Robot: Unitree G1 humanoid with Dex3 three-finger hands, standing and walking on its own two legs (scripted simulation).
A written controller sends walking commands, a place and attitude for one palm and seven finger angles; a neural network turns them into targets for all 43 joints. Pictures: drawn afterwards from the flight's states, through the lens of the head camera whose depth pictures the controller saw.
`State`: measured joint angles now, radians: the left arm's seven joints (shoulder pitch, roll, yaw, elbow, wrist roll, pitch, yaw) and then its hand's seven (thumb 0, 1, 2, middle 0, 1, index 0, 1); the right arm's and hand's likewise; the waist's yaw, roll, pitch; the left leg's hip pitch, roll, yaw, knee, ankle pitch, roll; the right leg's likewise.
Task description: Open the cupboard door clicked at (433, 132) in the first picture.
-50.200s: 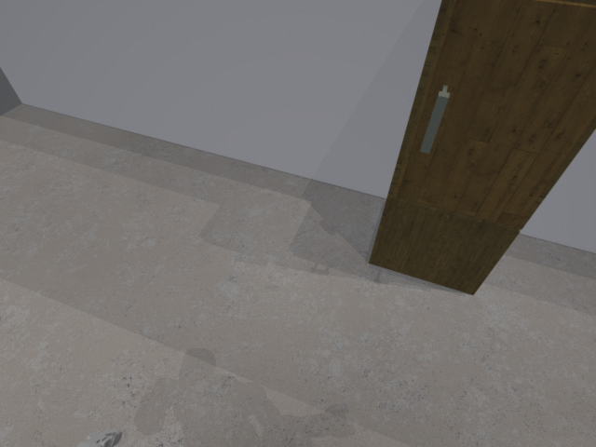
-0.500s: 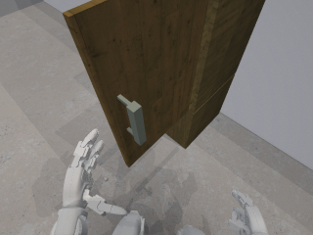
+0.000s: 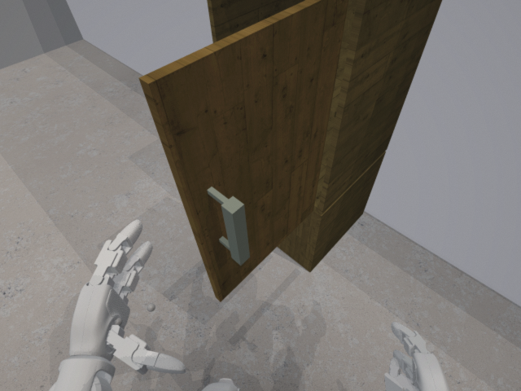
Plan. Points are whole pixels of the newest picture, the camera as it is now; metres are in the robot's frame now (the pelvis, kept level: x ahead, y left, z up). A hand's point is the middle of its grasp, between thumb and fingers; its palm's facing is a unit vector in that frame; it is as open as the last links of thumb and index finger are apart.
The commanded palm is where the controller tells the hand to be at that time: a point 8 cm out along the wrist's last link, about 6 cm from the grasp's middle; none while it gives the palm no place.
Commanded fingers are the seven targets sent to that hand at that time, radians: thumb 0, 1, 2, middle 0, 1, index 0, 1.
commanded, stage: draw the hand back to the body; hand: left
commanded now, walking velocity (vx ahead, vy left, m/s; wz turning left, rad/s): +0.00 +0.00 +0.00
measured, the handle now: (228, 226) +0.38 +0.08 +0.02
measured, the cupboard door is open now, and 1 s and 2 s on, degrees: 90 90 90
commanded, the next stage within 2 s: step back with the hand held close in 1.14 s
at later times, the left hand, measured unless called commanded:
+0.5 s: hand (47, 277) +0.22 +0.25 +0.16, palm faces +0.30 -0.88 -0.38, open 12.2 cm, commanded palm +0.17 +0.29 +0.18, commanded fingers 0.00 0.48 0.72 -0.19 -0.30 -0.19 -0.30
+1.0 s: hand out of the picture +0.22 +0.28 +0.20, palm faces +0.41 -0.82 -0.39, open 7.6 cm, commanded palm +0.16 +0.32 +0.23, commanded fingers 0.00 0.90 0.90 -0.20 -0.30 -0.20 -0.30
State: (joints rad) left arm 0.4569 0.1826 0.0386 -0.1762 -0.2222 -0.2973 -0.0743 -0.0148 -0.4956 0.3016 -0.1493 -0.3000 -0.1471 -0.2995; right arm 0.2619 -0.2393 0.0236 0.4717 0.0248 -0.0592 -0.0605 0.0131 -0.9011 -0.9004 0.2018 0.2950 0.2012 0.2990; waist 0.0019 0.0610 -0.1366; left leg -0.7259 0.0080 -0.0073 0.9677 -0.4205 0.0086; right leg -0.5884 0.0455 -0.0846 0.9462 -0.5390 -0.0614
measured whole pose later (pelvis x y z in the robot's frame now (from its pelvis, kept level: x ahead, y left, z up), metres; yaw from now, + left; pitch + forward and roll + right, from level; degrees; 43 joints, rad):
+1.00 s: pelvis +0.02 +0.02 +0.06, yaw -2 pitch -3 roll +0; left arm 0.47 0.33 0.32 -0.36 -0.07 -0.07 0.11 0.01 0.86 0.88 -0.20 -0.30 -0.20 -0.30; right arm 0.19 -0.23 0.02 0.62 0.00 -0.07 -0.07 0.01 -0.90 -0.90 0.20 0.30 0.20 0.30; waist 0.06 0.06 0.01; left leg -0.16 -0.02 0.04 0.42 -0.21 0.04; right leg -0.03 0.02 -0.02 0.36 -0.28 -0.02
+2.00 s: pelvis -0.06 +0.05 +0.05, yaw -1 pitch +0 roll -3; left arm 0.55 0.43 0.42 -0.47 -0.03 -0.18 0.14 0.01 0.89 0.90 -0.21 -0.30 -0.21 -0.30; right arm 0.19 -0.24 0.00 0.53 0.01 -0.02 -0.08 0.01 -0.90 -0.90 0.20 0.30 0.20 0.30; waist 0.00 0.04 0.05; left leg -0.39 -0.01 0.04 0.52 -0.15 0.07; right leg -0.26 0.04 -0.02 0.48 -0.22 0.01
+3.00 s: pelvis -0.27 +0.03 +0.02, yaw -6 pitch -2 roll +1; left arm 0.51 0.46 0.49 -0.46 -0.08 -0.20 0.15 0.01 0.89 0.90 -0.22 -0.30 -0.21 -0.30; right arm 0.29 -0.22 0.00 0.68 0.00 -0.08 -0.09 0.01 -0.90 -0.90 0.20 0.30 0.20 0.30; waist -0.03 -0.02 -0.08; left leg -0.51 0.01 0.09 0.57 -0.04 0.03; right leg -0.01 0.01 -0.06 0.69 -0.61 -0.03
